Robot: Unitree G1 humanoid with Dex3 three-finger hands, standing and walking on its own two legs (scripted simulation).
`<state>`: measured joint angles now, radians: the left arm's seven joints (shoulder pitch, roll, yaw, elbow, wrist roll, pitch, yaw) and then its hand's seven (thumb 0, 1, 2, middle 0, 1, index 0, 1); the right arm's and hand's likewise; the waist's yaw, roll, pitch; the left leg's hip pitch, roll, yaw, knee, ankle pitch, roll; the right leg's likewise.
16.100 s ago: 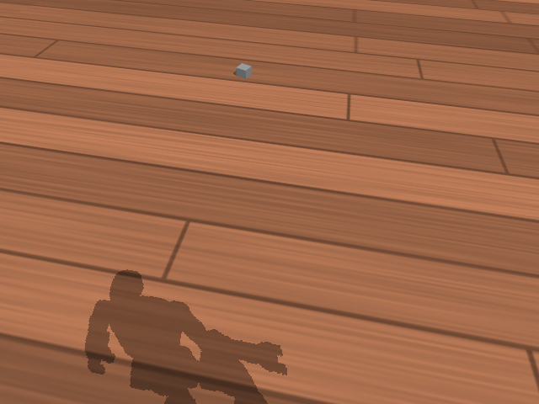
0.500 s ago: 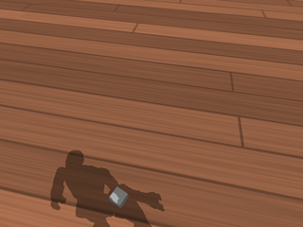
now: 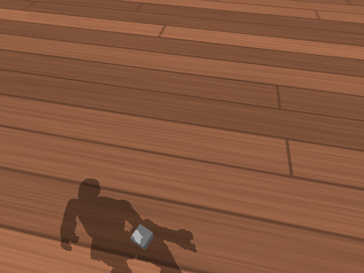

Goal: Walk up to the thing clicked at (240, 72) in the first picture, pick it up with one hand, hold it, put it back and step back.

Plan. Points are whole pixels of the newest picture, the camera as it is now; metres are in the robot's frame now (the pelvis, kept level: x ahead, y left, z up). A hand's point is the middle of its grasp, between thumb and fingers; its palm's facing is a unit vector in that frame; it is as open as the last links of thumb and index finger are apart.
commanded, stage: stand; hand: left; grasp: from above
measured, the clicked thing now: (142, 236) +0.42 +0.19 -0.75
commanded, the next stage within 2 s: rise first in 0.48 s
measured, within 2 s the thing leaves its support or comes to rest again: neither
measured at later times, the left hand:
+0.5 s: hand out of the picture +0.08 +0.26 -0.16, palm faces -0.03 -0.94 -0.35, open 7.4 cm
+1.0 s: hand out of the picture +0.15 +0.25 -0.19, palm faces -0.06 -0.90 -0.43, open 12.1 cm
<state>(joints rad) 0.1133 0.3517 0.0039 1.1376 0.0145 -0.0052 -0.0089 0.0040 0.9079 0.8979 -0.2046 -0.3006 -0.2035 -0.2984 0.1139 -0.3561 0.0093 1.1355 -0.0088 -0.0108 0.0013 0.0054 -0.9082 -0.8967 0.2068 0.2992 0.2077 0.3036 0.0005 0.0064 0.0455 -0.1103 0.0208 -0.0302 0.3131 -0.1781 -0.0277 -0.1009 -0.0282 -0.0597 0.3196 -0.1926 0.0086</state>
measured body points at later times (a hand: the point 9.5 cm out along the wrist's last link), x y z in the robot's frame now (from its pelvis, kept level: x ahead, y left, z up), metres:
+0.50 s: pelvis +0.01 +0.00 +0.00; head +0.02 +0.00 +0.45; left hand +0.08 +0.31 -0.13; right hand +0.08 -0.30 -0.13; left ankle +0.00 +0.14 -0.75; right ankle -0.01 -0.12 -0.75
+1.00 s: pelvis -0.01 +0.01 -0.04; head +0.06 +0.01 +0.41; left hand +0.16 +0.30 -0.16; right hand +0.08 -0.25 -0.15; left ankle +0.00 +0.14 -0.75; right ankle -0.01 -0.12 -0.75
